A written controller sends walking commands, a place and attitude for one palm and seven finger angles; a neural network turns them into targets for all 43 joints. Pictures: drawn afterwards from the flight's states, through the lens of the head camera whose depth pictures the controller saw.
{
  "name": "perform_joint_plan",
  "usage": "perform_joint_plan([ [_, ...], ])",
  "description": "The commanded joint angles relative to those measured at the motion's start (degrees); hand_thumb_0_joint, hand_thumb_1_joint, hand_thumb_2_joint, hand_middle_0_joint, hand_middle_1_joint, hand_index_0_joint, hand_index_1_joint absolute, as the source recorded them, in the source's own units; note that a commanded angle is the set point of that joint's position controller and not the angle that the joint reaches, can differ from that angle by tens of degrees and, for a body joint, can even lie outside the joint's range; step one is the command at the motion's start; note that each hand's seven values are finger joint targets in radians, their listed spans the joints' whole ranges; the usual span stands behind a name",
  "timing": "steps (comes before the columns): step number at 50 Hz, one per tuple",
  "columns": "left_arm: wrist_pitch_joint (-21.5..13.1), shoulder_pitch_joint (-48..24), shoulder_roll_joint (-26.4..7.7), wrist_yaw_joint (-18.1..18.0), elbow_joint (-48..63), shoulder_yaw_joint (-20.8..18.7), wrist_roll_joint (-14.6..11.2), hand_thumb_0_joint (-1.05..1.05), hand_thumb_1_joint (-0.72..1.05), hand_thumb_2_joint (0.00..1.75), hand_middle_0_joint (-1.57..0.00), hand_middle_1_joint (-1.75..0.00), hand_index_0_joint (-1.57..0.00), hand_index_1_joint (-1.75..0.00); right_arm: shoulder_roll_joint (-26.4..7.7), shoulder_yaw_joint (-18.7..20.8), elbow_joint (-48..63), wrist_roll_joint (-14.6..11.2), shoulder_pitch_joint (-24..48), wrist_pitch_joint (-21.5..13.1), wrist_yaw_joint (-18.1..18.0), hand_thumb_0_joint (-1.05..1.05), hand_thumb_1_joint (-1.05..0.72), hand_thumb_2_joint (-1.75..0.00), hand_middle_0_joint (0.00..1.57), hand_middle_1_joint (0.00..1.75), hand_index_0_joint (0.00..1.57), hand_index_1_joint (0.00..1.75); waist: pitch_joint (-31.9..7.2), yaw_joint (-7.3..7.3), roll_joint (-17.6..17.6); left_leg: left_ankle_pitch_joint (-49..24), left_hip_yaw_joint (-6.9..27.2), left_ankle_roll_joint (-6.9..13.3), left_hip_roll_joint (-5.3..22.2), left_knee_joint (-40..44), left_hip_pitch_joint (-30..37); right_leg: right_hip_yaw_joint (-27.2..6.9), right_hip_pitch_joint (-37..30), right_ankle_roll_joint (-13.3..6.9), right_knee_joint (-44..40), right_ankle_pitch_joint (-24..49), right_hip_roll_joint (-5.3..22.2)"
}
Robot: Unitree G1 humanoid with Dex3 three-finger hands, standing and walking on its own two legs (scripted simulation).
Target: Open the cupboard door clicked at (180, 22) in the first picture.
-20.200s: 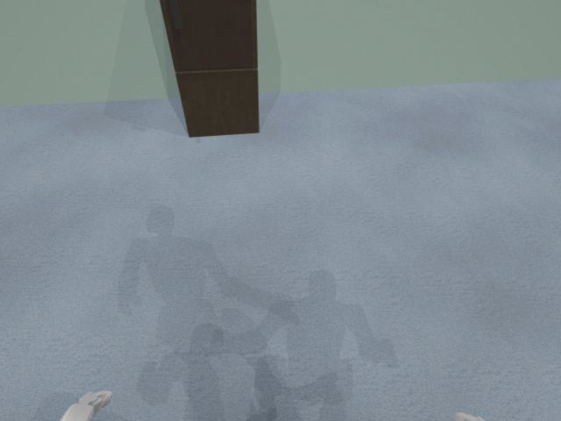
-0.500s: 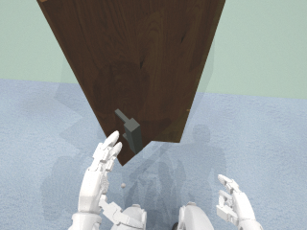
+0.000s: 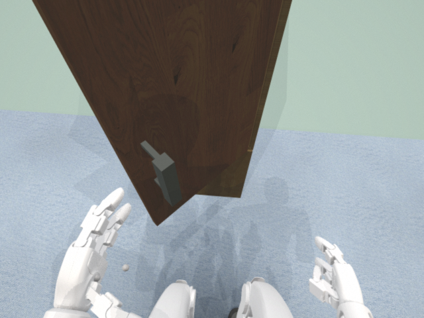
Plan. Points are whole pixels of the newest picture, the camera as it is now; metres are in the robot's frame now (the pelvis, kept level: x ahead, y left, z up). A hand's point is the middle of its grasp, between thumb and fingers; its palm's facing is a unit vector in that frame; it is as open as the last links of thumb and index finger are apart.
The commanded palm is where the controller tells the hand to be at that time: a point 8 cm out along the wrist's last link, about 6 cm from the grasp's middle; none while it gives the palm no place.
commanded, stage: draw the hand back to the body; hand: left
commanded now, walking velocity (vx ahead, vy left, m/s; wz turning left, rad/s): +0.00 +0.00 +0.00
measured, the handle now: (161, 174) +0.36 +0.12 +0.05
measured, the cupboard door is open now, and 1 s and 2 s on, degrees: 48 48 48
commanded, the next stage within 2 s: step back with the hand held close in 1.52 s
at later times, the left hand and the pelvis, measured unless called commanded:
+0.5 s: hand (56, 246) +0.20 +0.20 +0.15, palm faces +0.04 -0.98 -0.18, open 16.0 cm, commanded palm +0.16 +0.26 +0.17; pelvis +0.02 +0.01 +0.06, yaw +0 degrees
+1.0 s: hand out of the picture +0.23 +0.28 +0.25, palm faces +0.37 -0.83 -0.41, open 10.8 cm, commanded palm +0.18 +0.33 +0.27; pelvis +0.05 +0.04 +0.12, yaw -1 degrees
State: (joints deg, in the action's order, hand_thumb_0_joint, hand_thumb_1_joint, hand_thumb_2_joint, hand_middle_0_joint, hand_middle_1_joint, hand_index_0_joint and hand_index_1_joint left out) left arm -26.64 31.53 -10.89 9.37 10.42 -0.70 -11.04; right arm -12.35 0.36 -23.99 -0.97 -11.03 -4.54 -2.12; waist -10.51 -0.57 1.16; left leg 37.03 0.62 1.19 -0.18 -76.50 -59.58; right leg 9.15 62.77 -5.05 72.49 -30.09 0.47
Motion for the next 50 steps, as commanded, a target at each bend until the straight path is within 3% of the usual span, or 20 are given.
perform_joint_plan([
  [1, -1.21, 3.83, -8.34, 0.21, 18.44, -6.93, -1.65, 0.00, -0.50, 0.30, -0.15, -0.30, -0.15, -0.30, -5.93, 2.58, 10.24, -0.85, 0.48, -2.58, -0.79, 0.00, -0.90, -0.90, 0.20, 0.30, 0.20, 0.30, -18.52, -0.73, 0.96, -17.51, 1.46, 0.08, -1.58, 13.11, 4.96, -12.32, -27.27, 3.55, -15.53, 10.92, 0.17],
  [3, 1.72, 5.34, -9.08, 0.10, 17.49, -9.10, -2.13, 0.00, -0.50, 0.30, -0.15, -0.30, -0.15, -0.30, -5.47, 2.52, 10.35, -1.42, 0.24, -1.52, -1.13, 0.00, -0.90, -0.90, 0.20, 0.30, 0.20, 0.30, -16.04, -0.50, -0.44, -16.74, 1.15, 0.06, -1.73, 14.73, 5.60, -12.74, -29.40, 4.22, -18.13, 11.11, 0.41],
  [6, 4.71, 5.50, -7.47, 0.31, 15.89, -9.11, -3.48, 0.00, -0.50, 0.30, -0.15, -0.30, -0.15, -0.30, -5.44, 1.87, 10.68, -1.92, 1.27, -0.94, -1.57, 0.00, -0.90, -0.90, 0.20, 0.30, 0.20, 0.30, -10.25, 0.54, -1.08, -13.87, 1.16, 0.10, -1.81, 16.87, 6.07, -13.21, -29.59, 4.73, -22.45, 6.16, 0.76],
  [7, 5.25, 5.71, -7.88, 0.43, 15.10, -10.01, -3.85, 0.00, -0.50, 0.30, -0.15, -0.30, -0.15, -0.30, -5.65, 1.86, 10.56, -2.04, 0.85, -0.84, -1.76, 0.00, -0.90, -0.90, 0.20, 0.30, 0.20, 0.30, -8.85, 0.83, -2.84, -13.36, 1.27, 0.15, -1.62, 17.53, 6.56, -12.78, -29.41, 4.78, -23.41, 4.80, 0.70],
  [10, 5.71, 4.29, -6.24, 1.64, 14.68, -8.21, -4.98, 0.00, -0.50, 0.30, -0.15, -0.30, -0.15, -0.30, -6.43, 1.33, 10.69, -1.98, 0.88, -1.64, -2.08, 0.00, -0.90, -0.90, 0.20, 0.30, 0.20, 0.30, -5.44, 2.09, -2.49, -12.91, 1.79, 0.32, -1.46, 19.71, 9.14, -11.55, -28.49, 4.60, -25.79, 2.59, 0.36],
  [11, 5.52, 3.90, -7.06, 2.13, 14.87, -8.24, -4.98, 0.00, -0.50, 0.30, -0.15, -0.30, -0.15, -0.30, -6.75, 1.20, 10.57, -1.92, 0.58, -2.00, -2.11, 0.00, -0.90, -0.90, 0.20, 0.30, 0.20, 0.30, -4.70, 2.14, -1.24, -12.86, 1.87, 0.28, -1.36, 20.44, 9.98, -11.45, -28.42, 4.49, -26.31, 2.19, 0.46],
  [13, 4.94, 3.51, -8.63, 2.69, 15.44, -9.65, -5.27, 0.00, -0.50, 0.30, -0.15, -0.30, -0.15, -0.30, -6.88, 1.18, 10.17, -1.74, -0.50, -2.74, -2.33, 0.00, -0.90, -0.90, 0.20, 0.30, 0.20, 0.30, -5.33, 2.12, -2.25, -13.88, 2.02, 0.30, -1.21, 21.31, 11.60, -11.44, -29.98, 4.62, -27.05, 3.66, 0.53],
  [17, 4.14, 3.55, -11.15, 3.55, 16.40, -13.02, -6.09, 0.00, -0.50, 0.30, -0.15, -0.30, -0.15, -0.30, -6.75, 1.09, 9.53, -1.97, -0.66, -3.86, -2.29, 0.00, -0.90, -0.90, 0.20, 0.30, 0.20, 0.30, -4.69, 1.14, 0.40, -16.22, 1.83, 0.21, -1.08, 23.55, 14.90, -11.24, -32.56, 4.20, -28.43, 6.01, 0.44],
  [22, 5.28, 4.93, -11.86, 3.98, 18.67, -15.37, -7.65, 0.00, -0.32, 0.37, -0.16, -0.30, -0.16, -0.30, -6.41, 0.91, 8.81, -2.51, -0.12, -5.31, -2.14, 0.00, -0.90, -0.90, 0.20, 0.30, 0.20, 0.30, -5.63, 0.03, 3.69, -21.55, 2.32, -0.10, -0.79, 27.24, 20.95, -8.68, -35.77, 3.64, -28.67, 13.41, -0.52],
  [23, 11.14, 7.90, -22.19, -5.29, 21.50, -18.45, 2.36, 0.00, -0.29, 0.39, -0.16, -0.30, -0.16, -0.30, -6.33, 1.71, 8.65, -1.59, 0.15, -3.68, -3.82, 0.00, -0.90, -0.90, 0.20, 0.30, 0.20, 0.30, -7.82, -3.59, 4.00, -22.51, 1.13, -0.04, 0.66, 31.35, 22.96, -12.01, -39.70, 2.74, -31.20, 14.06, 1.61],
  [24, 14.63, 10.36, -14.82, -9.15, 23.88, -13.88, 3.35, 0.00, -0.26, 0.40, -0.16, -0.30, -0.16, -0.30, -4.81, 0.91, 9.42, -1.42, 0.23, -3.20, -4.36, 0.00, -0.90, -0.90, 0.20, 0.30, 0.20, 0.30, -4.69, -1.96, 5.43, -23.63, 0.94, -0.10, 0.26, 33.09, 24.68, -10.54, -39.39, 3.03, -32.30, 15.66, 1.62],
  [25, 16.75, 10.55, -13.88, -11.11, 24.34, -13.20, 4.06, 0.00, -0.22, 0.42, -0.16, -0.30, -0.16, -0.30, -4.93, 1.03, 9.15, -1.45, 0.40, -3.11, -4.51, 0.00, -0.90, -0.90, 0.20, 0.30, 0.20, 0.30, -4.41, -1.77, 3.81, -24.53, 1.45, -0.14, 0.39, 33.97, 25.43, -9.55, -40.08, 3.19, -32.73, 16.60, 1.37],
  [26, 18.45, 11.56, -11.26, -12.50, 23.61, -10.80, 5.16, 0.00, -0.18, 0.43, -0.16, -0.30, -0.16, -0.30, -4.64, 0.65, 8.27, -1.30, 0.17, -2.66, -4.46, 0.00, -0.90, -0.90, 0.20, 0.30, 0.20, 0.30, -1.16, -1.26, 6.16, -25.82, 0.96, -0.03, 0.64, 34.78, 26.68, -8.64, -40.06, 3.30, -33.08, 18.05, 1.28],
  [27, 19.68, 10.65, -11.91, -13.75, 23.75, -10.91, 5.87, 0.00, -0.15, 0.45, -0.16, -0.30, -0.16, -0.30, -5.05, 0.59, 7.67, -1.36, -0.33, -2.12, -4.44, 0.00, -0.90, -0.90, 0.20, 0.30, 0.20, 0.30, -0.88, -1.04, 5.39, -27.97, 1.49, -0.01, 1.11, 35.61, 28.51, -7.77, -40.34, 3.42, -33.51, 19.30, 1.02],
  [32, 21.96, 4.60, -14.33, -17.25, 24.37, -12.21, 7.98, 0.00, 0.02, 0.52, -0.17, -0.30, -0.17, -0.30, -6.01, -0.28, 6.16, -0.69, 0.47, -2.59, -4.88, 0.00, -0.90, -0.90, 0.20, 0.30, 0.20, 0.30, 1.50, -0.73, -0.96, -30.71, 2.34, 0.30, 1.70, 40.65, 35.21, -6.43, -44.47, 3.65, -37.54, 20.90, 0.58],
  [36, 22.43, 1.69, -15.89, -18.22, 24.25, -14.72, 8.37, 0.00, 0.17, 0.58, -0.17, -0.30, -0.17, -0.30, -6.22, -0.91, 4.42, -0.48, 1.47, -3.61, -4.89, 0.00, -0.90, -0.90, 0.20, 0.30, 0.20, 0.30, 2.94, -1.52, 1.01, -32.99, 2.39, -0.20, 1.70, 44.60, 39.36, -6.47, -48.58, 3.46, -40.28, 22.25, 0.85],
  [40, 22.09, -1.05, -16.58, -18.30, 26.94, -15.98, 8.59, 0.00, 0.31, 0.64, -0.18, -0.30, -0.18, -0.30, -6.58, -1.34, 2.67, -0.22, 2.02, -5.23, -4.07, 0.00, -0.90, -0.90, 0.20, 0.30, 0.20, 0.30, 2.50, -2.13, 6.31, -41.27, 3.24, -1.89, 2.28, 47.78, 44.72, -6.18, -52.09, 3.17, -42.38, 24.95, 0.77],
  [45, 21.80, -1.08, -17.06, -17.86, 24.94, -19.15, 8.24, 0.00, 0.48, 0.72, -0.19, -0.30, -0.19, -0.30, -6.62, -0.99, 0.66, 0.19, 3.45, -6.01, -2.90, 0.00, -0.90, -0.90, 0.20, 0.30, 0.20, 0.30, 5.22, -2.77, 1.45, -46.40, 3.24, -2.92, 3.20, 51.46, 47.11, -5.72, -56.10, 3.22, -45.39, 27.86, 0.23],
  [50, 20.68, -3.54, -18.77, -17.48, 25.17, -23.19, 7.83, 0.00, 0.65, 0.80, -0.19, -0.30, -0.19, -0.30, -6.89, -0.72, -0.66, 0.49, 4.46, -5.82, -2.01, 0.00, -0.90, -0.90, 0.20, 0.30, 0.20, 0.30, 6.06, -3.21, 2.75, -46.95, 2.65, -3.26, 3.23, 54.00, 48.85, -6.20, -59.32, 3.02, -47.90, 29.39, -0.05],
])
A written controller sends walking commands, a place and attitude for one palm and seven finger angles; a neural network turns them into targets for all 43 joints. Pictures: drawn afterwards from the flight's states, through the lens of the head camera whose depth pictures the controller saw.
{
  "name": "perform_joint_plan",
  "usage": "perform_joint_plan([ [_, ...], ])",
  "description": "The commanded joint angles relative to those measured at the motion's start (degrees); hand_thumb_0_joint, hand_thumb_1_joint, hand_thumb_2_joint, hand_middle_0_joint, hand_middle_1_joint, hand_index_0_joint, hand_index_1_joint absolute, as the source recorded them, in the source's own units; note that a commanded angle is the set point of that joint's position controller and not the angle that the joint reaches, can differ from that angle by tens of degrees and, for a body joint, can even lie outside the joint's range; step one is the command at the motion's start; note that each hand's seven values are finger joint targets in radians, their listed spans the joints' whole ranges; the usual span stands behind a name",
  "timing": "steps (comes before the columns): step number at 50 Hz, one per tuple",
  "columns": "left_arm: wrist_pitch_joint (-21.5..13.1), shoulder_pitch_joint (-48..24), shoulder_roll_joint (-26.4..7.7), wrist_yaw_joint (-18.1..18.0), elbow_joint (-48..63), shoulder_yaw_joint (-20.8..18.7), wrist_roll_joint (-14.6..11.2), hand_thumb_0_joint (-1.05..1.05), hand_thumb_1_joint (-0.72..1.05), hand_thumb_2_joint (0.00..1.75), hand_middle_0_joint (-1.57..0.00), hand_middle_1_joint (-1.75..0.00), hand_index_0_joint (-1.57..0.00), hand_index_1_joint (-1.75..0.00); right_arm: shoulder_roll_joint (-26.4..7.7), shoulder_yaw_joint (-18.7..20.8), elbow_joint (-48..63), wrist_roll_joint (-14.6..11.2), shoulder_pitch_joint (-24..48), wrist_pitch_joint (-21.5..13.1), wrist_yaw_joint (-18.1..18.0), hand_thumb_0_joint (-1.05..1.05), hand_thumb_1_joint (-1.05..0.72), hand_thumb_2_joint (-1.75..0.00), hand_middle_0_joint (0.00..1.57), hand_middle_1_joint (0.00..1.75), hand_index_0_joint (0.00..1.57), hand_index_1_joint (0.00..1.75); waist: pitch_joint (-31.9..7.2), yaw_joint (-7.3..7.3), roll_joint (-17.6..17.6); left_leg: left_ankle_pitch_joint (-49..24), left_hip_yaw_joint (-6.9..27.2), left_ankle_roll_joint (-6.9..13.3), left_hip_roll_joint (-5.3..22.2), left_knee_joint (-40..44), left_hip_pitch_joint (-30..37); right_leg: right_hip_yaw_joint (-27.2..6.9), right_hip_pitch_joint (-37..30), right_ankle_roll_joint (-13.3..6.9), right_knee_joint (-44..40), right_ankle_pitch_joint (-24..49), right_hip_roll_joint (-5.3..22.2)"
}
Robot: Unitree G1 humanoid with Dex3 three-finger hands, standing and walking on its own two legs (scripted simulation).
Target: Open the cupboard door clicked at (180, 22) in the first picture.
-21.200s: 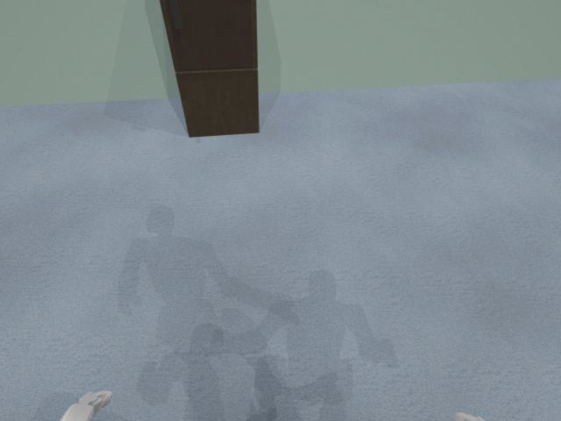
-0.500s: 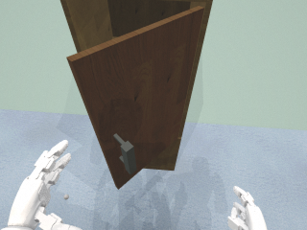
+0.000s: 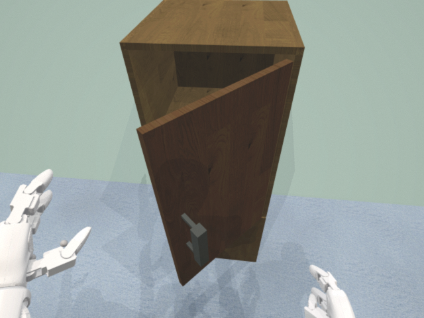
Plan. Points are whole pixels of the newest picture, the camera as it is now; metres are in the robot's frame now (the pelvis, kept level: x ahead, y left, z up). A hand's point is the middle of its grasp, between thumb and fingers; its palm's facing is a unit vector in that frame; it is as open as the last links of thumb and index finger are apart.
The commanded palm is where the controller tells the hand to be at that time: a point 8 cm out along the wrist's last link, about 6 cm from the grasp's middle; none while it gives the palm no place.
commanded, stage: draw the hand back to the body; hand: left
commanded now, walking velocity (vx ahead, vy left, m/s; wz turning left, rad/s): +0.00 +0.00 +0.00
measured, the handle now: (194, 239) +0.31 +0.09 -0.07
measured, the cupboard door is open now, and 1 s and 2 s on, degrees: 48 48 48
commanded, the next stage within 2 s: step back with the hand held close in 0.52 s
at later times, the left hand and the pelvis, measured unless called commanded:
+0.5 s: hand (52, 243) +0.17 +0.24 +0.16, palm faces +0.44 -0.80 -0.40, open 7.5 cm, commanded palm +0.12 +0.28 +0.18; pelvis -0.02 -0.02 +0.01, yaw -1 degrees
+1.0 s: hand (60, 242) +0.17 +0.23 +0.16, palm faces +0.32 -0.79 -0.51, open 7.4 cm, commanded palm +0.11 +0.28 +0.18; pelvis -0.04 -0.02 +0.00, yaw -2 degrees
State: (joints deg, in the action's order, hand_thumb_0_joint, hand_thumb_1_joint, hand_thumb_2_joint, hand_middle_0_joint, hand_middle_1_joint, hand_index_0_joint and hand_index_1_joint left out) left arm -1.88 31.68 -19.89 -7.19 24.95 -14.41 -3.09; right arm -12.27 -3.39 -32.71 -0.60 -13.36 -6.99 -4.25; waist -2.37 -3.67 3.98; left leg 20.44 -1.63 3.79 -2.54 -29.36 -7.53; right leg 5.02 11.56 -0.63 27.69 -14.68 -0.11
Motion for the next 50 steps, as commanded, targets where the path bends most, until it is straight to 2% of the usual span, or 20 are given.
perform_joint_plan([
  [1, -4.32, -4.53, -9.75, -0.77, 11.17, -9.84, -0.29, 0.00, 0.69, 0.81, -0.19, -0.30, -0.19, -0.30, -6.96, 3.04, 8.05, 0.18, 6.97, -3.32, 0.34, 0.00, -0.90, -0.90, 0.20, 0.30, 0.20, 0.30, -1.73, -0.03, 0.92, -30.04, 4.85, -5.99, 5.57, 7.43, -2.94, -2.31, -8.51, -1.39, -3.45, 13.99, 0.59],
  [6, -5.80, -9.75, -11.87, -0.81, 13.09, -12.97, -0.51, 0.00, 0.87, 0.88, -0.20, -0.30, -0.20, -0.30, -7.20, 3.29, 7.17, 0.30, 7.91, -3.54, 0.65, 0.00, -0.90, -0.90, 0.20, 0.30, 0.20, 0.30, -1.49, -0.16, 3.54, -27.20, 4.93, -5.94, 5.50, 9.30, -1.57, -2.76, -9.79, -1.52, -5.27, 12.66, 0.37],
  [7, -5.96, -10.58, -12.36, -0.87, 12.84, -13.68, -0.53, 0.00, 0.90, 0.90, -0.20, -0.30, -0.20, -0.30, -7.14, 3.38, 6.93, 0.24, 8.01, -3.54, 0.66, 0.00, -0.90, -0.90, 0.20, 0.30, 0.20, 0.30, -1.21, -0.19, 3.19, -26.22, 4.90, -5.82, 5.52, 9.64, -1.44, -2.78, -9.62, -1.45, -5.49, 12.15, 0.26],
  [11, -5.63, -6.70, -7.27, 0.14, 7.09, -9.67, -0.81, 0.00, 0.90, 0.90, -0.20, -0.30, -0.20, -0.30, -7.49, 3.86, 6.51, 0.07, 8.22, -2.91, 1.13, 0.00, -0.90, -0.90, 0.20, 0.30, 0.20, 0.30, 2.89, 0.25, -0.09, -22.25, 4.41, -5.22, 5.61, 10.93, -2.11, -2.73, -8.21, -1.34, -6.82, 9.90, 0.24],
  [13, -5.98, -7.71, -8.31, 0.24, 7.20, -10.53, -0.90, 0.00, 0.90, 0.90, -0.20, -0.30, -0.20, -0.30, -7.66, 4.11, 6.57, 0.16, 8.58, -2.47, 1.20, 0.00, -0.90, -0.90, 0.20, 0.30, 0.20, 0.30, 2.53, 0.04, -1.67, -18.75, 4.16, -4.52, 5.27, 11.38, -2.69, -2.94, -8.87, -1.29, -7.33, 8.91, 0.21],
  [19, -7.20, -9.64, -11.39, -0.38, 11.83, -12.67, -0.40, 0.00, 0.90, 0.90, -0.20, -0.30, -0.20, -0.30, -7.16, 4.10, 6.46, 0.42, 9.51, -3.25, 0.61, 0.00, -0.90, -0.90, 0.20, 0.30, 0.20, 0.30, -1.88, -0.43, 1.74, -16.38, 3.65, -3.61, 4.26, 11.24, -1.96, -4.04, -11.84, -1.44, -7.76, 9.57, 0.48],
  [22, -7.29, -10.27, -11.56, -0.70, 12.52, -12.52, -0.21, 0.00, 0.90, 0.90, -0.20, -0.30, -0.20, -0.30, -6.83, 3.87, 5.99, 0.42, 9.61, -3.93, 0.44, 0.00, -0.90, -0.90, 0.20, 0.30, 0.20, 0.30, -0.68, -0.33, 3.80, -16.53, 3.58, -3.64, 3.96, 11.17, -1.77, -4.29, -11.47, -1.57, -8.33, 9.72, 0.52],
  [26, -7.13, -10.30, -10.61, -0.58, 9.94, -11.77, -0.41, 0.00, 0.90, 0.90, -0.20, -0.30, -0.20, -0.30, -6.75, 3.96, 5.30, 0.36, 9.84, -4.27, 0.25, 0.00, -0.90, -0.90, 0.20, 0.30, 0.20, 0.30, 2.79, 0.02, 0.75, -14.29, 3.10, -3.02, 3.97, 11.33, -1.70, -4.53, -9.35, -1.37, -9.96, 7.53, 0.59],
  [31, -7.16, -9.36, -9.41, -0.03, 6.28, -11.18, -0.90, 0.00, 0.90, 0.90, -0.20, -0.30, -0.20, -0.30, -6.65, 4.22, 4.75, 0.29, 9.86, -3.95, 0.33, 0.00, -0.90, -0.90, 0.20, 0.30, 0.20, 0.30, 4.01, -0.03, -1.91, -12.73, 2.47, -2.39, 3.99, 11.49, -1.46, -5.04, -8.66, -0.98, -11.14, 5.56, 0.78],
  [32, -7.64, -15.22, -9.92, -0.08, 8.66, -10.28, -0.64, 0.00, 0.90, 0.90, -0.20, -0.30, -0.20, -0.30, -6.87, 4.22, 4.58, 0.32, 10.45, -4.09, 0.30, 0.00, -0.90, -0.90, 0.20, 0.30, 0.20, 0.30, 2.64, 0.49, -1.76, -12.16, 2.30, -2.03, 3.73, 11.15, -0.84, -5.46, -8.70, -0.82, -11.47, 4.90, 1.00],
  [33, -9.76, -18.61, -16.30, -0.70, 9.67, -17.77, 0.16, 0.00, 0.90, 0.90, -0.20, -0.30, -0.20, -0.30, -7.87, 4.43, 6.54, -0.30, 8.75, -3.05, -0.01, 0.00, -0.90, -0.90, 0.20, 0.30, 0.20, 0.30, 6.79, 2.66, -4.44, -6.90, 3.49, -1.12, 4.40, 8.43, -4.41, -12.80, -1.48, -0.56, -15.45, 4.19, 3.68],
  [34, -9.83, -12.17, -11.97, -0.22, 5.06, -14.76, 0.34, 0.00, 0.90, 0.90, -0.20, -0.30, -0.20, -0.30, -7.52, 4.91, 5.41, 0.19, 7.96, -2.08, 0.07, 0.00, -0.90, -0.90, 0.20, 0.30, 0.20, 0.30, 4.98, 3.03, -7.40, -6.60, 3.89, -1.03, 4.03, 5.87, -3.24, -13.60, -0.75, -0.83, -16.82, 2.44, 5.43],
  [36, -10.07, -9.27, -11.16, -0.08, 5.61, -13.67, 0.62, 0.00, 0.90, 0.90, -0.20, -0.30, -0.20, -0.30, -7.57, 4.91, 5.67, 0.48, 8.74, -1.02, 0.44, 0.00, -0.90, -0.90, 0.20, 0.30, 0.20, 0.30, 2.86, 3.07, -5.41, -8.08, 3.26, -1.23, 3.75, 4.55, -2.60, -13.84, -0.26, -1.35, -16.69, 4.02, 7.04],
  [39, -11.23, -5.23, -11.29, -0.42, 9.51, -13.45, 0.56, 0.00, 0.90, 0.90, -0.20, -0.30, -0.20, -0.30, -8.21, 5.35, 6.30, 0.62, 8.34, -0.10, 0.54, 0.00, -0.90, -0.90, 0.20, 0.30, 0.20, 0.30, -3.80, 3.28, -0.66, -12.39, 3.32, -1.71, 4.31, 5.34, -3.07, -11.87, -4.63, -1.69, -12.36, 11.91, 7.29],
  [40, -11.60, -4.61, -11.96, -0.59, 11.78, -14.15, 0.47, 0.00, 0.90, 0.90, -0.20, -0.30, -0.20, -0.30, -8.25, 5.42, 6.66, 0.63, 8.82, 0.06, 0.37, 0.00, -0.90, -0.90, 0.20, 0.30, 0.20, 0.30, -5.82, 3.16, 1.70, -15.14, 3.63, -1.87, 4.64, 6.00, -3.46, -10.81, -6.93, -1.79, -9.83, 17.13, 6.95],
  [42, -11.59, -1.91, -13.38, -0.99, 13.17, -15.76, 0.27, 0.00, 0.90, 0.90, -0.20, -0.30, -0.20, -0.30, -8.03, 5.76, 7.69, 0.44, 8.74, 0.88, 0.17, 0.00, -0.90, -0.90, 0.20, 0.30, 0.20, 0.30, -8.63, 3.08, 0.49, -19.03, 3.60, -2.08, 5.34, 6.32, -4.17, -9.77, -8.86, -1.30, -6.52, 22.80, 6.08],
  [43, -11.55, -1.10, -14.12, -1.21, 13.95, -16.81, 0.11, 0.00, 0.90, 0.90, -0.20, -0.30, -0.20, -0.30, -7.82, 6.00, 8.00, 0.39, 8.70, 1.33, 0.07, 0.00, -0.90, -0.90, 0.20, 0.30, 0.20, 0.30, -9.71, 3.05, -2.11, -20.79, 3.80, -2.25, 5.43, 5.79, -5.15, -9.34, -10.20, -1.16, -5.38, 25.67, 5.95],
  [45, -11.25, 0.26, -15.42, -1.55, 14.00, -18.72, -0.14, 0.00, 0.90, 0.90, -0.20, -0.30, -0.20, -0.30, -7.52, 6.42, 8.33, 0.19, 9.04, 2.26, -0.12, 0.00, -0.90, -0.90, 0.20, 0.30, 0.20, 0.30, -10.50, 3.20, -3.84, -23.23, 4.02, -2.73, 5.46, 4.54, -6.49, -9.66, -11.01, -1.68, -3.57, 30.71, 6.50],
  [46, -11.11, 0.67, -14.64, -1.55, 14.16, -18.04, -0.23, 0.00, 0.90, 0.90, -0.20, -0.30, -0.20, -0.30, -7.55, 6.51, 8.86, 0.04, 8.66, 2.64, -0.16, 0.00, -0.90, -0.90, 0.20, 0.30, 0.20, 0.30, -10.13, 3.39, -4.14, -23.33, 4.24, -2.98, 5.43, 3.96, -7.24, -9.81, -10.60, -2.11, -3.02, 30.96, 6.83],
  [50, -11.01, 1.80, -14.37, -1.84, 13.09, -18.36, -0.27, 0.00, 0.90, 0.90, -0.20, -0.30, -0.20, -0.30, -7.80, 6.88, 8.99, -0.07, 9.47, 3.49, -0.57, 0.00, -0.90, -0.90, 0.20, 0.30, 0.20, 0.30, -7.28, 3.41, -2.66, -21.78, 5.23, -2.80, 6.28, 5.22, -9.20, -9.40, -6.67, -1.68, -2.50, 25.32, 5.87],
])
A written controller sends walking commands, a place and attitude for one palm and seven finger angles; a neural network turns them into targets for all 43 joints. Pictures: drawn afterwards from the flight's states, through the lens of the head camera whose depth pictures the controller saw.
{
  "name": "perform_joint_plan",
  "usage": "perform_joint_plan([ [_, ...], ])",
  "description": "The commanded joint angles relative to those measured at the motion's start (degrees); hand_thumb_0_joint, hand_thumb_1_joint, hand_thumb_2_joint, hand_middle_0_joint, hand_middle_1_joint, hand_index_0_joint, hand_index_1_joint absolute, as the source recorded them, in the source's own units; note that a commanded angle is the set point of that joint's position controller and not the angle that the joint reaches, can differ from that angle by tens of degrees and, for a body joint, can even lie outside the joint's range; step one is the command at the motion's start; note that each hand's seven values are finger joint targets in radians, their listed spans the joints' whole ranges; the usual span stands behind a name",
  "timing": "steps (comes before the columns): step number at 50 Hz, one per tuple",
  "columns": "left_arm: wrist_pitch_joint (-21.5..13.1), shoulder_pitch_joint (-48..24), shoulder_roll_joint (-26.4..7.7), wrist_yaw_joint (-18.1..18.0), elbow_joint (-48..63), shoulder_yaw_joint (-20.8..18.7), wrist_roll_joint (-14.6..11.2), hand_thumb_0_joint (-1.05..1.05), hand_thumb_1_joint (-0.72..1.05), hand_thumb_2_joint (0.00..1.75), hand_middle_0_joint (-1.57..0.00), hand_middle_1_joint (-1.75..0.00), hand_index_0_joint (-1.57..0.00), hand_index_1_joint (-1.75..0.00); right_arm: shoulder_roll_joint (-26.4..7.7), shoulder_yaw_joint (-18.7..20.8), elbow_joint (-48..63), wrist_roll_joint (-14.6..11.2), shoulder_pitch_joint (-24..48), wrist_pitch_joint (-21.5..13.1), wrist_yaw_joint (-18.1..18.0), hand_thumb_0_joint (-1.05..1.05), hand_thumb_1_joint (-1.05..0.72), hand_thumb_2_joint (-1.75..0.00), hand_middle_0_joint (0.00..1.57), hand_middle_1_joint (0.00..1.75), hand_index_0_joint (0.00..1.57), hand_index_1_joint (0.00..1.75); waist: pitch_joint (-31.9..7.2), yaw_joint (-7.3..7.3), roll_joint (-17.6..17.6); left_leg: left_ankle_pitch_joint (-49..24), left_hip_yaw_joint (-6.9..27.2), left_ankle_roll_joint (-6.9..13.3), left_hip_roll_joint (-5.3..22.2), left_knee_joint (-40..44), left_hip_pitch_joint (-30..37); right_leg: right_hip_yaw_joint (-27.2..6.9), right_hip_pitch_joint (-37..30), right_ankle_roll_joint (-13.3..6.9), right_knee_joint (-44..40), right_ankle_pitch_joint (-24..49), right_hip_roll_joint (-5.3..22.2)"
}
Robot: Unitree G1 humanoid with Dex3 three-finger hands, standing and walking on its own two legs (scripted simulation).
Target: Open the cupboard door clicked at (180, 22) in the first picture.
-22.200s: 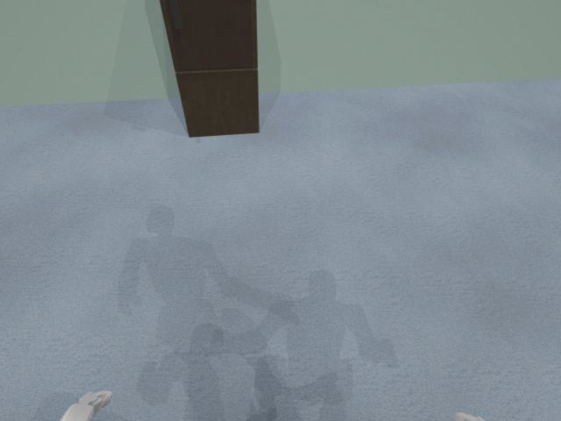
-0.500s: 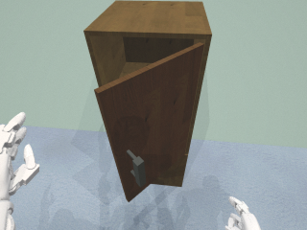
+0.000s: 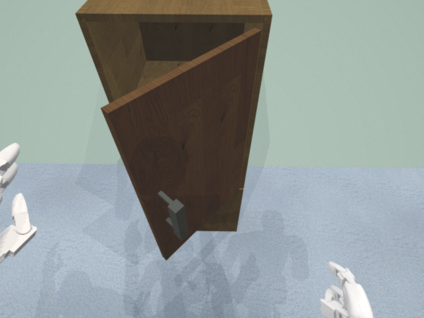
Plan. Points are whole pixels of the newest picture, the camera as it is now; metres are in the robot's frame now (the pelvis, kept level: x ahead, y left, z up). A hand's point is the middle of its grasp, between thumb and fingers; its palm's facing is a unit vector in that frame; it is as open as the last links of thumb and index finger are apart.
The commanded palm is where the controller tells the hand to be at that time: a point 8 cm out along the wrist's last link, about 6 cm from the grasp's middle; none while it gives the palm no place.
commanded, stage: step back with the hand held close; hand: left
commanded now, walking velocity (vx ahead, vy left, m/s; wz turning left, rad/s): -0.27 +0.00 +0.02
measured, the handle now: (172, 215) +0.35 +0.12 -0.07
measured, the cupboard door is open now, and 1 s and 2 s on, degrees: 48 48 48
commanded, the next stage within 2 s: stop stepping back and stand still in 0.86 s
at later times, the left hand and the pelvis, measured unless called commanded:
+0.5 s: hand out of the picture +0.12 +0.28 +0.16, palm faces +0.46 -0.79 -0.41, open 7.4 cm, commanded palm +0.05 +0.32 +0.18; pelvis -0.07 +0.01 -0.02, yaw +3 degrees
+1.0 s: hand out of the picture +0.03 +0.20 +0.17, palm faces +0.20 -0.82 -0.53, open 7.4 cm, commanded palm -0.03 +0.26 +0.18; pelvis -0.19 -0.03 -0.01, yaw -4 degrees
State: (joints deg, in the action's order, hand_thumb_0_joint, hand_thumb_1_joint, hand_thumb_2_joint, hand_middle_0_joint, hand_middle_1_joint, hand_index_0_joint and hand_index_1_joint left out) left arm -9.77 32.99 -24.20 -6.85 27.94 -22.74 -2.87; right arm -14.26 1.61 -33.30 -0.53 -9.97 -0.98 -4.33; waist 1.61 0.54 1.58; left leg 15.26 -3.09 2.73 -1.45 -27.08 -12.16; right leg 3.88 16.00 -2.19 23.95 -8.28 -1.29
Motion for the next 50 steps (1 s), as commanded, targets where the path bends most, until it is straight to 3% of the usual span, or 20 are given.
perform_joint_plan([
  [1, -3.11, 0.61, -9.65, -2.36, 10.11, -9.50, -0.39, 0.00, 0.90, 0.90, -0.20, -0.30, -0.20, -0.30, -5.67, 1.83, 9.74, 0.01, 5.84, -2.33, -0.65, 0.00, -0.90, -0.90, 0.20, 0.30, 0.20, 0.30, -10.27, -0.71, -0.68, -16.25, 7.25, -1.58, 5.70, 3.52, -5.60, -7.99, -10.69, 0.13, 1.77, 17.27, 6.50],
  [6, -2.90, -0.82, -7.62, -3.47, 11.82, -7.56, 1.35, 0.00, 0.90, 0.90, -0.20, -0.30, -0.20, -0.30, -6.59, 1.86, 10.53, 1.73, 4.57, -2.43, -1.46, 0.00, -0.90, -0.90, 0.20, 0.30, 0.20, 0.30, -6.63, -0.71, 2.65, -5.85, 10.99, 0.09, 8.89, 8.97, -15.50, -6.04, -11.97, 1.41, 6.54, 5.53, 2.53],
  [7, -2.81, -1.39, -7.27, -3.76, 12.18, -7.45, 2.10, 0.00, 0.90, 0.90, -0.20, -0.30, -0.20, -0.30, -7.38, 2.18, 10.53, 2.17, 4.00, -2.62, -1.59, 0.00, -0.90, -0.90, 0.20, 0.30, 0.20, 0.30, -6.45, -0.67, 5.32, -0.98, 11.97, 0.80, 10.52, 10.52, -18.63, -5.63, -12.85, 1.69, 9.57, 1.64, 1.49],
  [11, -3.02, -5.13, -7.05, -4.61, 13.35, -7.76, 4.04, 0.00, 0.90, 0.90, -0.20, -0.30, -0.20, -0.30, -6.61, 2.38, 10.55, 3.18, 3.08, -3.93, -1.99, 0.00, -0.90, -0.90, 0.20, 0.30, 0.20, 0.30, -3.15, -0.22, 6.15, 16.39, 14.64, 4.01, 13.39, 13.49, -30.05, -6.00, -16.27, 1.98, 16.64, -4.23, -0.08],
  [15, -4.29, -5.18, -8.97, -5.05, 15.85, -9.03, 2.91, 0.00, 0.90, 0.90, -0.20, -0.30, -0.20, -0.30, -6.20, 2.30, 9.62, 3.34, 1.28, -4.63, -1.98, 0.00, -0.90, -0.90, 0.20, 0.30, 0.20, 0.30, -6.65, 1.06, -1.17, 5.88, 11.74, 1.55, 7.75, 2.04, -18.89, -13.21, -8.31, -0.38, 7.60, 7.95, 4.29],
  [18, -5.11, -7.00, -8.99, -3.95, 15.47, -8.08, 1.91, 0.00, 0.90, 0.90, -0.20, -0.30, -0.20, -0.30, -5.52, 2.20, 9.31, 1.12, 1.98, -4.85, -0.70, 0.00, -0.90, -0.90, 0.20, 0.30, 0.20, 0.30, -7.48, 1.10, -4.99, 9.96, 7.23, -0.16, 3.06, -7.32, -11.52, -22.10, 1.25, -3.59, -2.64, -3.46, 11.28],
  [20, -5.65, -7.11, -8.83, -3.89, 14.86, -7.47, 1.62, 0.00, 0.90, 0.90, -0.20, -0.30, -0.20, -0.30, -5.15, 2.01, 8.33, 0.85, 2.33, -4.72, -0.26, 0.00, -0.90, -0.90, 0.20, 0.30, 0.20, 0.30, -6.32, 1.16, -4.09, 7.88, 5.93, -1.12, 1.98, -11.94, -6.45, -23.17, 7.85, -4.84, -6.82, -10.46, 13.65],
  [21, -5.95, -6.93, -9.35, -3.93, 15.42, -7.37, 1.54, 0.00, 0.90, 0.90, -0.20, -0.30, -0.20, -0.30, -4.94, 1.59, 8.16, 0.72, 2.48, -4.80, -0.13, 0.00, -0.90, -0.90, 0.20, 0.30, 0.20, 0.30, -6.28, 1.04, -4.87, 7.01, 6.06, -1.10, 2.17, -11.21, -4.60, -20.79, 9.27, -4.43, -6.66, -11.59, 13.39],
  [24, -6.56, -4.70, -10.79, -3.69, 16.01, -9.24, 1.21, 0.00, 0.90, 0.90, -0.20, -0.30, -0.20, -0.30, -5.96, 1.19, 8.61, 0.59, 3.84, -5.05, -0.22, 0.00, -0.90, -0.90, 0.20, 0.30, 0.20, 0.30, -4.33, 0.57, 3.74, 9.43, 11.93, 0.97, 7.14, 3.96, -10.63, -12.04, 5.73, 0.12, 2.03, -10.53, 4.60],
  [26, -7.26, -3.73, -10.63, -3.49, 16.85, -11.57, 2.10, 0.00, 0.90, 0.90, -0.20, -0.30, -0.20, -0.30, -6.33, 1.48, 9.18, 1.32, 4.97, -5.83, -0.61, 0.00, -0.90, -0.90, 0.20, 0.30, 0.20, 0.30, -6.26, -0.73, 14.19, 22.01, 23.56, 4.90, 17.92, 19.07, -27.43, -5.48, -11.13, 2.84, 22.95, -7.67, -3.25],
  [27, -7.37, -4.23, -10.97, -3.44, 16.20, -12.05, 2.52, 0.00, 0.90, 0.90, -0.20, -0.30, -0.20, -0.30, -5.74, 1.80, 8.89, 2.01, 4.43, -6.38, -0.65, 0.00, -0.90, -0.90, 0.20, 0.30, 0.20, 0.30, -6.09, -0.33, 12.37, 25.11, 25.79, 6.85, 21.14, 22.31, -30.02, -6.53, -11.88, 3.03, 32.19, -11.36, -4.04],
  [28, -7.30, -4.80, -10.43, -3.89, 16.26, -11.89, 2.69, 0.00, 0.90, 0.90, -0.20, -0.30, -0.20, -0.30, -5.05, 1.92, 8.42, 3.24, 3.44, -6.77, -0.76, 0.00, -0.90, -0.90, 0.20, 0.30, 0.20, 0.30, -5.14, 0.16, 9.34, 19.96, 25.87, 7.65, 21.61, 21.40, -27.65, -7.68, -7.47, 2.66, 36.63, -14.54, -4.13],
  [30, -7.00, -4.58, -9.10, -4.03, 15.10, -10.71, 1.83, 0.00, 0.90, 0.90, -0.20, -0.30, -0.20, -0.30, -4.71, 2.17, 7.45, 3.03, 3.46, -7.58, -0.56, 0.00, -0.90, -0.90, 0.20, 0.30, 0.20, 0.30, -5.98, -0.20, 4.45, 5.99, 20.70, 7.22, 20.10, 15.16, -17.21, -7.96, -0.25, 2.45, 34.75, -18.05, -3.14],
  [33, -5.74, -1.85, -6.71, -3.26, 13.76, -7.04, 0.59, 0.00, 0.90, 0.90, -0.20, -0.30, -0.20, -0.30, -4.84, 2.18, 5.63, 1.45, 2.52, -8.64, 0.59, 0.00, -0.90, -0.90, 0.20, 0.30, 0.20, 0.30, -8.96, -0.49, 5.91, -2.10, 15.05, 4.28, 16.49, 14.51, -0.95, -4.61, 6.02, 2.90, 25.24, -19.74, -2.00],
  [36, -5.42, -5.43, -6.69, -2.70, 16.43, -4.64, 0.06, 0.00, 0.90, 0.90, -0.20, -0.30, -0.20, -0.30, -5.15, 1.63, 4.02, 1.88, 2.79, -9.41, 0.71, 0.00, -0.90, -0.90, 0.20, 0.30, 0.20, 0.30, -11.44, -0.21, 9.63, -12.42, 14.01, 2.95, 15.69, 15.11, 7.20, -3.42, 5.42, 2.94, 15.86, -21.18, -2.35],
  [42, -5.66, -2.60, -12.68, -1.91, 20.93, -9.89, -1.76, 0.00, 0.90, 0.90, -0.20, -0.30, -0.20, -0.30, -4.90, 1.46, 4.61, 2.16, 4.86, -8.28, 1.88, 0.00, -0.90, -0.90, 0.20, 0.30, 0.20, 0.30, -21.18, -1.82, 11.47, -33.02, 8.40, 0.88, 14.68, 9.81, 15.49, -1.60, -1.82, 1.72, 1.12, -12.87, -2.33],
  [45, -6.68, 3.13, -16.66, -1.00, 22.14, -14.90, -2.77, 0.00, 0.90, 0.90, -0.20, -0.30, -0.20, -0.30, -4.19, 0.90, 6.94, 2.01, 7.31, -6.17, 2.52, 0.00, -0.90, -0.90, 0.20, 0.30, 0.20, 0.30, -20.74, -2.32, 6.91, -22.38, 4.14, -1.26, 10.45, 3.71, 8.95, -3.67, -5.27, 0.31, -7.86, -0.34, 2.31],
  [47, -7.50, 2.60, -18.78, -1.21, 20.11, -16.72, -3.44, 0.00, 0.90, 0.90, -0.20, -0.30, -0.20, -0.30, -3.41, -0.01, 8.18, 0.74, 8.60, -5.04, 2.10, 0.00, -0.90, -0.90, 0.20, 0.30, 0.20, 0.30, -14.51, -1.87, -6.47, 0.82, -1.13, -4.14, 3.12, -11.52, 1.77, -13.93, 4.95, -2.87, -12.56, 4.82, 16.04],
  [48, -7.49, 2.84, -16.56, -1.46, 19.11, -15.36, -3.14, 0.00, 0.90, 0.90, -0.20, -0.30, -0.20, -0.30, -3.58, 0.61, 7.68, -0.49, 8.78, -5.27, 1.65, 0.00, -0.90, -0.90, 0.20, 0.30, 0.20, 0.30, -11.68, -2.62, -10.74, 7.33, 1.04, -4.42, -0.47, -23.11, -7.11, -15.71, 3.49, -4.05, -10.86, 13.54, 18.87],
  [50, -5.79, 7.80, -15.85, -1.85, 15.15, -16.92, -1.94, 0.00, 0.90, 0.90, -0.20, -0.30, -0.20, -0.30, -3.07, 0.13, 7.88, -0.34, 7.35, -4.75, 1.49, 0.00, -0.90, -0.90, 0.20, 0.30, 0.20, 0.30, -12.16, -1.21, -10.41, 7.29, 3.62, -3.58, 1.32, -28.41, -16.23, -11.22, -3.21, -3.10, -3.13, 29.32, 17.12],
])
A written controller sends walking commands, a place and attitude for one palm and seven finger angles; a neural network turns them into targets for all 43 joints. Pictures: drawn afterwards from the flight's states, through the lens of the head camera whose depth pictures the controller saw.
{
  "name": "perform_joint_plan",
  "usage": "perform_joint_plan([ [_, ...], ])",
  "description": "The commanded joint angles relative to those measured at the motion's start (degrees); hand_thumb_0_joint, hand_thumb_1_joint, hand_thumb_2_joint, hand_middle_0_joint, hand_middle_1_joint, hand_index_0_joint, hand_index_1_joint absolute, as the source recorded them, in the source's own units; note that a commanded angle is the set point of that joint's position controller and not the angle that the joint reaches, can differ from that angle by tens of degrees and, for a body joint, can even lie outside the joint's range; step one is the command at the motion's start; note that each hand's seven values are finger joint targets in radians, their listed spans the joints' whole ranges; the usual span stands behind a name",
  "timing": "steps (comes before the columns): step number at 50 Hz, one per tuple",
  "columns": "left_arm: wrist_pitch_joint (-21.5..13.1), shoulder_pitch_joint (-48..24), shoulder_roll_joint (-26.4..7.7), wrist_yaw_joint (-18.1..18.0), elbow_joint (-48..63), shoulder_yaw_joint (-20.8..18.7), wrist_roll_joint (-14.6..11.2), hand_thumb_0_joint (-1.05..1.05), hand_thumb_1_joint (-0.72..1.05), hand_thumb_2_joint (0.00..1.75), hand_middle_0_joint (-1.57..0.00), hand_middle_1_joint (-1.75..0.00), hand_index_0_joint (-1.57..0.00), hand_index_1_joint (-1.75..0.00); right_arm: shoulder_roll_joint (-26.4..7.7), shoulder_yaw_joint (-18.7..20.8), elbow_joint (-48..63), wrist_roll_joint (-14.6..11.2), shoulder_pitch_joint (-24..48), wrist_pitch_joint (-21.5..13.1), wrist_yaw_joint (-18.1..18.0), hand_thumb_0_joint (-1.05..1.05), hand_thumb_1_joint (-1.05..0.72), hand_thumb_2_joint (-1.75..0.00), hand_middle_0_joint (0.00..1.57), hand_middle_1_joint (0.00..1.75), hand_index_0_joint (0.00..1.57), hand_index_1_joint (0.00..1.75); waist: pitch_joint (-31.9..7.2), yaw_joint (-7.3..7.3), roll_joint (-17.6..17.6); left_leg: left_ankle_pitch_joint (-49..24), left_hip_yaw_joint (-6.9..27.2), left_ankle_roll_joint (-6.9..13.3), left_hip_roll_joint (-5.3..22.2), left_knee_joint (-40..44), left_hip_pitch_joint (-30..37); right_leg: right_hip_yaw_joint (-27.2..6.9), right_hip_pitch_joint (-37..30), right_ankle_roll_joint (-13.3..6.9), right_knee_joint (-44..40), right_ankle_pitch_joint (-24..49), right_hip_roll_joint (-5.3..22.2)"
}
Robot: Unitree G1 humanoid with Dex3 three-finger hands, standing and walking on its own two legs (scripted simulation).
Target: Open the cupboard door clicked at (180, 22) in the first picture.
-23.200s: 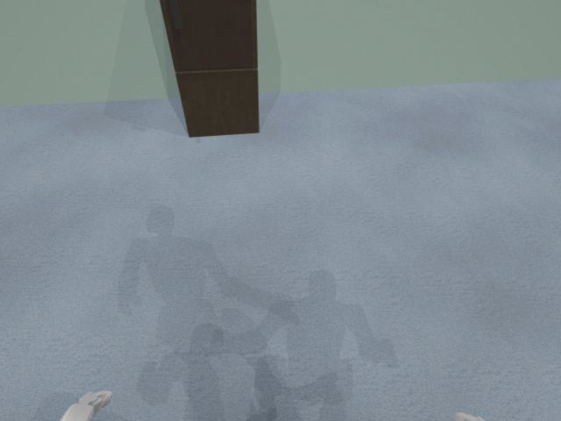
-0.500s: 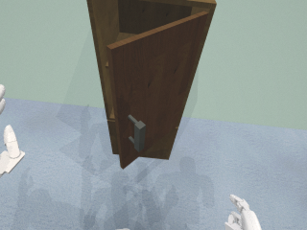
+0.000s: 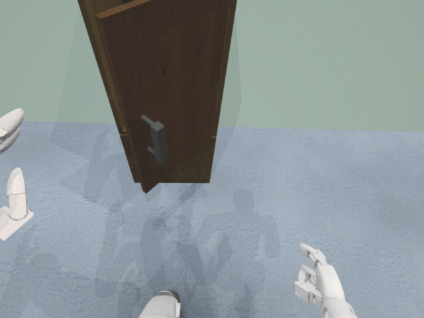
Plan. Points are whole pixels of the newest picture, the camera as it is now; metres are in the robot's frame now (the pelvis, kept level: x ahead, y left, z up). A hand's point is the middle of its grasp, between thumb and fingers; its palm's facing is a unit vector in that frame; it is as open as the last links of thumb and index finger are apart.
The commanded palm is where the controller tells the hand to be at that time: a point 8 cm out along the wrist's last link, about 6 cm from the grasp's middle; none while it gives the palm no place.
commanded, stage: stop stepping back and stand still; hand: left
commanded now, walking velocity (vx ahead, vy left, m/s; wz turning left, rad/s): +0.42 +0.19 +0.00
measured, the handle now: (153, 140) +0.53 +0.18 -0.06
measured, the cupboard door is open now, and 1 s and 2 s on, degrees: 48 48 48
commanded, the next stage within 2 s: let the arm hang, fingers relaxed in 0.76 s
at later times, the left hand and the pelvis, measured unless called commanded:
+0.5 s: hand out of the picture +0.10 +0.26 +0.19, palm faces +0.45 -0.77 -0.44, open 7.4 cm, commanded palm +0.06 +0.29 +0.18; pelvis -0.07 -0.01 +0.00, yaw +1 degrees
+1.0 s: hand (56, 304) +0.14 +0.25 +0.01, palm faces +0.20 -0.87 -0.45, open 7.4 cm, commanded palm none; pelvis -0.06 +0.00 -0.01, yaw +5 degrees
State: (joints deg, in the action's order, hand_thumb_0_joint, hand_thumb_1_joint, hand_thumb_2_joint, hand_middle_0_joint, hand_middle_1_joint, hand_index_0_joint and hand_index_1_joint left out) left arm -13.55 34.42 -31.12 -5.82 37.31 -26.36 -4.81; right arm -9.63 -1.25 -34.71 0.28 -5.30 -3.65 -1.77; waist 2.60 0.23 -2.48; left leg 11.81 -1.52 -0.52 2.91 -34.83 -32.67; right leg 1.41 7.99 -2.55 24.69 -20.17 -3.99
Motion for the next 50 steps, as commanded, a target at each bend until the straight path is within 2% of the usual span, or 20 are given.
perform_joint_plan([
  [1, -0.81, 6.43, -7.36, -2.94, 4.63, -11.87, 0.26, 0.00, 0.90, 0.90, -0.20, -0.30, -0.20, -0.30, -6.20, 2.17, 9.65, -1.09, 2.49, -1.49, -1.55, 0.00, -0.90, -0.90, 0.20, 0.30, 0.20, 0.30, -12.21, -0.18, -3.54, 8.61, 1.77, -0.29, -1.70, -15.09, 3.46, -7.33, 1.04, -3.62, -1.58, 43.03, 18.32],
  [5, 0.60, -2.69, -3.26, -4.13, 0.47, -5.44, 0.36, 0.00, 0.90, 0.90, -0.20, -0.30, -0.20, -0.30, -9.44, 2.37, 6.68, -1.07, 0.06, -2.86, -3.49, 0.00, -0.90, -0.90, 0.20, 0.30, 0.20, 0.30, -7.43, 1.92, 1.05, -2.84, -1.05, 1.51, -2.22, 6.20, 19.95, -3.97, 7.02, 1.07, -0.19, 33.55, 13.91],
  [7, 0.74, -4.86, -2.78, -4.30, -0.27, -3.58, 1.02, 0.00, 0.90, 0.90, -0.20, -0.30, -0.20, -0.30, -11.73, 3.47, 6.86, -1.40, -2.40, -4.09, -4.10, 0.00, -0.90, -0.90, 0.20, 0.30, 0.20, 0.30, -9.04, 0.78, 5.12, -17.40, 4.89, 4.04, 3.64, 10.87, 25.33, -2.79, 6.85, 5.00, 3.48, 23.15, 7.86],
  [9, 0.90, -5.12, -2.49, -4.30, -2.37, -2.73, 1.65, 0.00, 0.90, 0.90, -0.20, -0.30, -0.20, -0.30, -12.05, 3.76, 7.28, -2.16, -3.93, -4.61, -3.95, 0.00, -0.90, -0.90, 0.20, 0.30, 0.20, 0.30, -9.35, 0.03, 2.99, -22.58, 7.76, 5.18, 6.06, 8.87, 27.17, -3.46, 8.11, 6.39, 1.66, 17.62, 5.78],
  [11, 0.36, -6.45, -3.27, -3.97, 1.83, -2.64, 2.09, 0.00, 0.90, 0.90, -0.20, -0.30, -0.20, -0.30, -10.80, 2.63, 7.29, -0.93, -2.55, -4.66, -3.67, 0.00, -0.90, -0.90, 0.20, 0.30, 0.20, 0.30, -10.24, 0.61, 9.75, -22.73, 9.24, 4.15, 4.89, 11.46, 23.40, -0.95, 4.56, 3.96, 3.85, 14.97, 5.25],
  [15, -0.64, -7.09, -5.22, -3.94, 6.80, -4.83, 2.40, 0.00, 0.90, 0.90, -0.20, -0.30, -0.20, -0.30, -10.90, 2.53, 7.72, -0.27, -0.52, -6.03, -3.64, 0.00, -0.90, -0.90, 0.20, 0.30, 0.20, 0.30, -6.08, 0.19, 7.59, 12.22, 11.65, 4.04, 5.08, 19.98, 12.67, -1.51, 0.30, 2.85, -0.19, 0.92, 4.57],
  [18, -0.44, -3.56, -3.75, -4.07, 4.78, -5.33, 2.59, 0.00, 0.90, 0.90, -0.20, -0.30, -0.20, -0.30, -9.91, 2.98, 8.33, 0.42, -0.30, -5.45, -3.58, 0.00, -0.90, -0.90, 0.20, 0.30, 0.20, 0.30, -3.69, 0.37, 9.50, 22.85, 7.77, 2.39, 1.43, 17.34, 8.40, -3.50, 2.39, -0.08, -3.69, -12.33, 5.13],
  [21, -0.94, -4.82, -4.14, -4.20, 2.91, -5.61, 2.72, 0.00, 0.90, 0.90, -0.20, -0.30, -0.20, -0.30, -8.81, 3.61, 7.37, 0.63, -2.08, -4.31, -3.78, 0.00, -0.90, -0.90, 0.20, 0.30, 0.20, 0.30, -1.60, 0.82, -0.79, 12.75, 1.50, 0.76, -2.85, -6.30, 9.33, -20.51, 12.90, -7.12, -14.07, -27.49, 16.36],
  [22, -1.15, -6.64, -4.22, -4.43, 2.15, -5.36, 2.66, 0.00, 0.90, 0.90, -0.20, -0.30, -0.20, -0.30, -8.88, 3.85, 6.27, 0.43, -2.75, -4.02, -3.61, 0.00, -0.90, -0.90, 0.20, 0.30, 0.20, 0.30, -1.11, 0.61, -4.85, 9.21, 0.74, 0.55, -3.00, -16.39, 6.61, -25.95, 13.02, -9.90, -16.33, -26.49, 21.59],
  [24, -2.05, -10.78, -3.77, -4.19, 0.57, -4.69, 2.81, 0.00, 0.90, 0.90, -0.20, -0.30, -0.20, -0.30, -9.57, 3.86, 5.20, 0.40, -3.47, -4.62, -3.29, 0.00, -0.90, -0.90, 0.20, 0.30, 0.20, 0.30, -2.33, 1.11, -3.77, 8.43, 2.73, 1.15, -0.58, -20.31, 2.51, -22.79, 8.34, -10.35, -13.33, -12.61, 22.58],
  [29, -1.34, -13.11, 0.10, -3.87, -4.77, 0.15, 3.21, 0.00, 0.90, 0.90, -0.20, -0.30, -0.20, -0.30, -9.09, 2.84, 5.16, -0.03, -3.90, -5.46, -4.43, 0.00, -0.90, -0.90, 0.20, 0.30, 0.20, 0.30, 0.74, 1.79, 3.94, 12.14, 0.06, 2.99, -0.75, 7.41, 22.38, -6.65, 21.08, -2.89, -2.79, -19.19, 11.67],
  [31, -2.52, -13.74, -0.45, -4.29, 0.96, -0.84, 3.22, 0.00, 0.90, 0.90, -0.20, -0.30, -0.20, -0.30, -10.56, 2.92, 6.68, -0.11, -4.07, -6.48, -4.42, 0.00, -0.90, -0.90, 0.20, 0.30, 0.20, 0.30, 0.08, 1.50, 20.58, 24.87, 24.51, 9.31, 12.90, 21.77, 22.57, 0.14, 23.54, 1.95, 16.69, -8.91, 3.47],
  [32, -2.83, -14.31, -2.54, -4.50, 2.46, -2.83, 3.64, 0.00, 0.90, 0.90, -0.20, -0.30, -0.20, -0.30, -9.15, 2.81, 6.94, 0.14, -3.92, -7.14, -4.09, 0.00, -0.90, -0.90, 0.20, 0.30, 0.20, 0.30, -1.01, 1.31, 16.29, 21.34, 28.34, 11.94, 16.21, 24.10, 20.67, 0.28, 22.27, 2.69, 25.08, -7.80, 3.06],
  [33, -2.98, -12.18, -3.33, -4.08, 1.19, -4.11, 3.46, 0.00, 0.90, 0.90, -0.20, -0.30, -0.20, -0.30, -8.55, 2.92, 6.05, 0.44, -4.00, -7.60, -3.77, 0.00, -0.90, -0.90, 0.20, 0.30, 0.20, 0.30, -2.27, 1.08, 10.82, 16.77, 25.21, 11.38, 15.01, 23.45, 19.71, -0.76, 20.42, 2.82, 26.92, -7.76, 4.03],
  [37, -2.08, -5.95, -3.22, -4.04, 8.07, -4.58, 3.48, 0.00, 0.90, 0.90, -0.20, -0.30, -0.20, -0.30, -8.66, 2.49, 5.85, 0.35, -3.81, -9.12, -2.68, 0.00, -0.90, -0.90, 0.20, 0.30, 0.20, 0.30, -7.32, -0.01, 13.72, -9.81, 10.48, 8.19, 10.02, 13.93, 20.83, 1.59, 9.29, 3.58, 11.86, -1.27, 4.56],
  [39, -1.83, -3.20, -3.30, -4.10, 8.65, -4.95, 3.53, 0.00, 0.90, 0.90, -0.20, -0.30, -0.20, -0.30, -9.29, 2.51, 6.40, -0.05, -3.30, -9.06, -2.23, 0.00, -0.90, -0.90, 0.20, 0.30, 0.20, 0.30, -8.62, -0.20, 14.66, -11.33, 4.65, 5.14, 6.77, 9.02, 16.90, 2.08, 0.42, 2.98, 2.44, 7.82, 4.02],
  [42, -1.95, -3.15, -4.85, -4.11, 3.75, -7.21, 2.69, 0.00, 0.90, 0.90, -0.20, -0.30, -0.20, -0.30, -8.20, 2.75, 6.34, 0.08, -3.49, -8.16, -1.84, 0.00, -0.90, -0.90, 0.20, 0.30, 0.20, 0.30, -8.08, 0.84, -0.62, 5.66, -0.14, 0.67, -1.26, -0.56, 9.75, -15.57, -0.47, -2.61, -4.31, 14.57, 15.32],
  [43, 8.48, -8.49, 6.28, 4.31, -41.16, 18.88, 8.65, 0.00, 0.90, 0.90, -0.20, -0.30, -0.20, -0.30, -15.26, 6.17, -5.80, -0.10, -1.57, -6.64, 2.61, 0.00, -0.90, -0.90, 0.20, 0.30, 0.20, 0.30, -4.96, 2.02, -4.67, 8.12, 1.55, 0.68, 1.22, -13.67, 4.15, -15.50, 4.90, -5.47, 2.61, 37.94, 23.79],
  [46, 11.96, -9.45, 10.43, 5.32, -45.30, 18.46, 7.37, 0.00, 0.90, 0.90, -0.20, -0.30, -0.20, -0.30, -9.18, 4.44, -4.49, -0.20, -8.58, -0.76, 2.18, 0.00, -0.90, -0.90, 0.20, 0.30, 0.20, 0.30, -9.24, 0.46, -8.38, 17.32, 2.25, 0.26, -0.50, -13.39, 4.10, -10.17, -0.93, -8.10, 4.56, 40.56, 20.82],
  [50, 12.34, -15.61, 9.53, 4.87, -57.44, 20.82, 7.07, 0.00, 0.90, 0.90, -0.20, -0.30, -0.20, -0.30, -8.87, 4.01, -4.94, 0.86, -8.10, 2.80, 2.49, 0.00, -0.90, -0.90, 0.20, 0.30, 0.20, 0.30, -4.95, 0.44, -16.34, 10.68, -0.52, 0.76, -3.22, -1.81, 10.09, -4.31, -1.83, -4.45, 4.95, 47.82, 15.87],
])
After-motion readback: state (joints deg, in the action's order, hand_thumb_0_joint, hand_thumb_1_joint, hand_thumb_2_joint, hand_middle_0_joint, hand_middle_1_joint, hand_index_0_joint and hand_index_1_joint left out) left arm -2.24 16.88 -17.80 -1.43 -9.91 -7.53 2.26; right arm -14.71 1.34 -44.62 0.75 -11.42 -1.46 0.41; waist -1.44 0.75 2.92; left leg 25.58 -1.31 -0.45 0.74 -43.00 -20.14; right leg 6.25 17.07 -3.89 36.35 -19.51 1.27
